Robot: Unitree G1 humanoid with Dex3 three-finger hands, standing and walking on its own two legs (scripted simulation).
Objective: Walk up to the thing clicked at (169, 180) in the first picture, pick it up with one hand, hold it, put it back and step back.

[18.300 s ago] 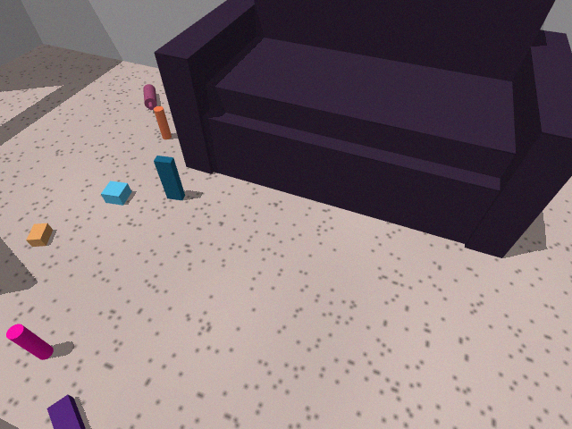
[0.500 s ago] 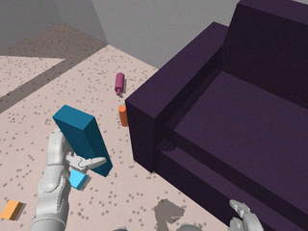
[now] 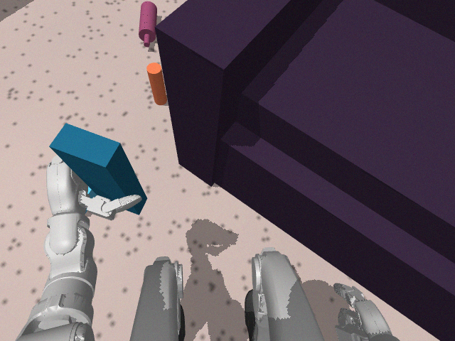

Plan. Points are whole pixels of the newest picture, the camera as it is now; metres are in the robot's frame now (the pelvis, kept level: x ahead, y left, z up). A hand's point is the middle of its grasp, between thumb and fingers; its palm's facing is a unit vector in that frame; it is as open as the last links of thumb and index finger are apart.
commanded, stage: crouch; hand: left
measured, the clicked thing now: (110, 178) +0.39 +0.18 -0.03
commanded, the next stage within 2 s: lower in 1.14 s
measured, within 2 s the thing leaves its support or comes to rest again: neither
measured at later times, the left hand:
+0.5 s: hand (126, 197) +0.42 +0.20 -0.21, palm faces +0.16 -0.99 -0.04, open 9.7 cm
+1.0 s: hand (132, 202) +0.43 +0.21 -0.29, palm faces +0.12 -0.99 -0.04, open 9.7 cm
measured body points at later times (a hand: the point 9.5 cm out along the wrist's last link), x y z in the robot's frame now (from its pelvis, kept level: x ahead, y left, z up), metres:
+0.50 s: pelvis -0.05 +0.00 -0.17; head +0.16 +0.04 +0.23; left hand +0.40 +0.25 -0.20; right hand +0.05 -0.27 -0.29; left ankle +0.04 +0.12 -0.52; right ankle +0.06 -0.13 -0.52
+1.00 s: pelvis -0.05 +0.01 -0.23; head +0.17 +0.06 +0.16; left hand +0.42 +0.26 -0.29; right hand +0.03 -0.27 -0.33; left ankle +0.04 +0.12 -0.52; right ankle +0.06 -0.13 -0.52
